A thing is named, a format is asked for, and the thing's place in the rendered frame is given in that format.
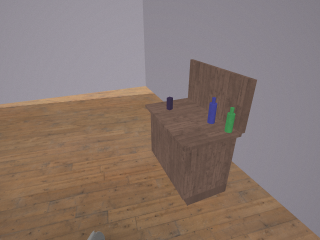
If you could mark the table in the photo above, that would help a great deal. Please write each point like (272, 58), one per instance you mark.
(197, 155)

